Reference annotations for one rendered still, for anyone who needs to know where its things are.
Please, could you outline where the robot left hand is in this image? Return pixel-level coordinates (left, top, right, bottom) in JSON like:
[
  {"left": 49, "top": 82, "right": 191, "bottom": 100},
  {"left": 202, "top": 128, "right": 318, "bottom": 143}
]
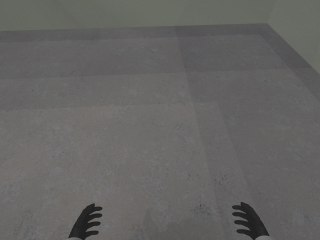
[{"left": 68, "top": 203, "right": 103, "bottom": 240}]

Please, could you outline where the robot right hand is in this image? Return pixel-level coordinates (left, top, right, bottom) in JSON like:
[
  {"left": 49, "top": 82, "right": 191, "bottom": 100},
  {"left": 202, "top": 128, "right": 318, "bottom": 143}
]
[{"left": 232, "top": 202, "right": 270, "bottom": 240}]

